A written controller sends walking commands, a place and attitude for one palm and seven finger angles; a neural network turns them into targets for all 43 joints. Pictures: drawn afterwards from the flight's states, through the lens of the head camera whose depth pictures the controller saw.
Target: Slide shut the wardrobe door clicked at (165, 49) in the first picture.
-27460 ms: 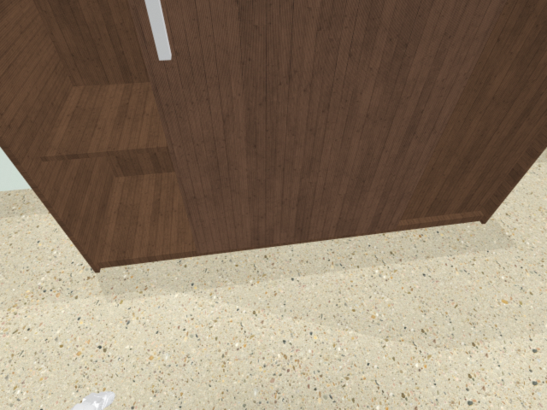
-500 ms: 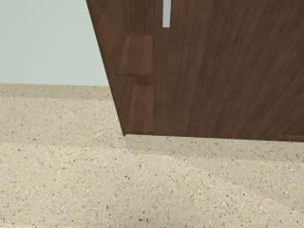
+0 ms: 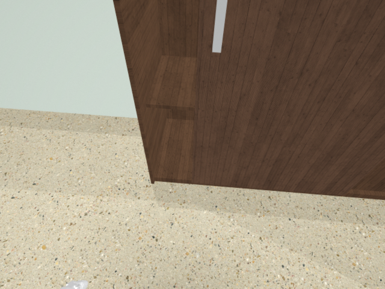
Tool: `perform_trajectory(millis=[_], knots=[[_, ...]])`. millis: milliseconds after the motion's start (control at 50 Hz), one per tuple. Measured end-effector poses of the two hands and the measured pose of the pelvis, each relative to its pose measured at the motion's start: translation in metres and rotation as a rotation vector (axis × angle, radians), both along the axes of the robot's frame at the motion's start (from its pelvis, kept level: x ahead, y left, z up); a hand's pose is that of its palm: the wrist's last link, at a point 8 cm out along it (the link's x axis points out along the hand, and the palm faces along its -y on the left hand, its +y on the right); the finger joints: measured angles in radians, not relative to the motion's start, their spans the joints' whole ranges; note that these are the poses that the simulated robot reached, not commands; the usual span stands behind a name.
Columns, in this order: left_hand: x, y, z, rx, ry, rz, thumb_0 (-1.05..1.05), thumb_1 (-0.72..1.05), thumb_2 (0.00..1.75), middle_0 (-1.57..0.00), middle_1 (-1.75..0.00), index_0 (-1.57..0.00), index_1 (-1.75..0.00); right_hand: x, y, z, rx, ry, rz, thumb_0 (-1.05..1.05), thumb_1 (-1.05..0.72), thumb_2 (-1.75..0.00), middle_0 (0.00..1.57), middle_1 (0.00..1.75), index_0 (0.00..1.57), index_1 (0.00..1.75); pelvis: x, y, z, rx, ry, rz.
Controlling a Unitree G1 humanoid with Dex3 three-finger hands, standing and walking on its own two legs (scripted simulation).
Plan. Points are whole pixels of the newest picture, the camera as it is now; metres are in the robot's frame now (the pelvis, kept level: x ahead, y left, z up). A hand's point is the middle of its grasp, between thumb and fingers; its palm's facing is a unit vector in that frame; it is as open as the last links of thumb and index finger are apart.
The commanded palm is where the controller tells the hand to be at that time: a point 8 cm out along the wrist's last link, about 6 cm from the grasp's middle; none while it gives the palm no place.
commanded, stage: let the arm hang, fingers relaxed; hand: right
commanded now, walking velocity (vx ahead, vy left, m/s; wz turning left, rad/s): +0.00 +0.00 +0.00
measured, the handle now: (221, 6) +0.75 -0.01 +0.24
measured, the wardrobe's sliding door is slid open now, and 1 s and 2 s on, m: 0.23 0.23 0.23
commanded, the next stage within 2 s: look to check the result in 0.02 s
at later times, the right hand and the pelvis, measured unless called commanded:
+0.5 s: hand out of the picture +0.10 -0.21 -0.17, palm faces -0.06 +0.96 -0.29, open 7.4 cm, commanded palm none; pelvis +0.03 +0.01 +0.00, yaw +1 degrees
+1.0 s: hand out of the picture +0.08 -0.18 -0.19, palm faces -0.05 +0.98 -0.21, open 7.4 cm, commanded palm none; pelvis +0.06 +0.02 -0.01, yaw +3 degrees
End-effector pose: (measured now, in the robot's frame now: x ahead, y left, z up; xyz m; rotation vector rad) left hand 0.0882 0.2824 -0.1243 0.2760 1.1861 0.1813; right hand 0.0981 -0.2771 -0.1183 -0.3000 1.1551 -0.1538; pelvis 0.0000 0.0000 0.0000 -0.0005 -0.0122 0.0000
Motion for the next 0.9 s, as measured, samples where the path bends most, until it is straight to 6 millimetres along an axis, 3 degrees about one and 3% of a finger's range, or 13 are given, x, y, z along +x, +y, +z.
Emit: perform_trajectory(millis=[120,280,460,780,900], knots=[[0.000,0.013,0.003,0.023,0.029,0.009,0.00,0.90,0.90,-0.20,-0.30,-0.20,-0.30,0.010,0.006,-0.002,0.004,0.014,0.010,0.00,-0.91,-0.89,0.20,0.29,0.20,0.30,0.009,0.006,0.001,0.001,0.001,0.004],[-0.010,0.017,0.001,0.024,0.093,0.023,0.00,0.90,0.90,-0.20,-0.30,-0.20,-0.30,0.006,0.012,-0.007,0.008,0.071,0.006,0.01,-0.91,-0.89,0.20,0.29,0.20,0.30,0.019,0.010,0.002,0.003,0.006,0.010],[-0.016,0.008,-0.005,0.001,0.133,0.035,0.00,0.90,0.90,-0.20,-0.30,-0.20,-0.30,0.000,0.017,-0.012,0.017,0.117,-0.008,0.01,-0.91,-0.89,0.20,0.29,0.20,0.30,0.027,0.012,0.002,0.004,0.010,0.014],[-0.003,-0.006,-0.006,-0.014,0.100,0.038,0.00,0.90,0.90,-0.20,-0.30,-0.20,-0.30,0.003,0.023,-0.015,0.039,0.104,-0.021,0.01,-0.91,-0.89,0.20,0.29,0.20,0.30,0.033,0.009,0.002,0.004,0.007,0.018],[-0.011,-0.017,-0.015,-0.048,0.123,0.061,0.00,0.90,0.90,-0.20,-0.30,-0.20,-0.30,-0.008,0.033,-0.027,0.072,0.156,-0.026,0.00,-0.91,-0.89,0.20,0.29,0.20,0.30,0.044,0.010,-0.005,-0.008,0.009,0.038]])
